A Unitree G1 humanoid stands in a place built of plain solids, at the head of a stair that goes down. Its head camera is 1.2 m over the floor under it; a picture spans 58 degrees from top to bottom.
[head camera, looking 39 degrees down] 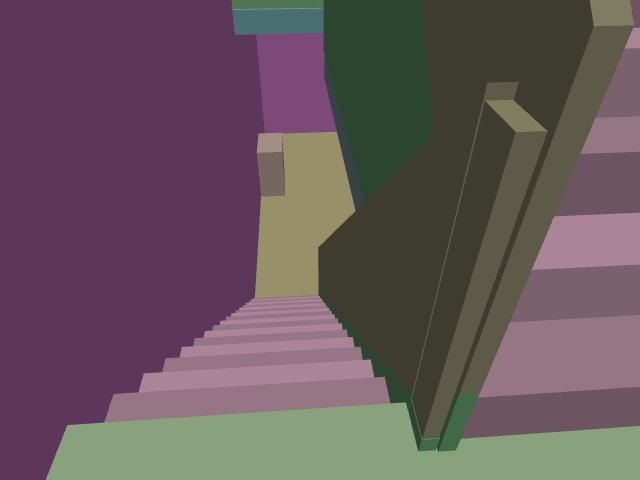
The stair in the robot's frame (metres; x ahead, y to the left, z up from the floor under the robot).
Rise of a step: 0.21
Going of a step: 0.23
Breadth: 0.99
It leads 4 degrees to the left of straight ahead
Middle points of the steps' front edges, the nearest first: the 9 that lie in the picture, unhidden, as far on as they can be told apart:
0.67 0.23 0.00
0.90 0.25 -0.21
1.13 0.27 -0.42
1.36 0.28 -0.63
1.58 0.30 -0.84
1.81 0.32 -1.06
2.04 0.33 -1.27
2.27 0.35 -1.48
2.50 0.37 -1.69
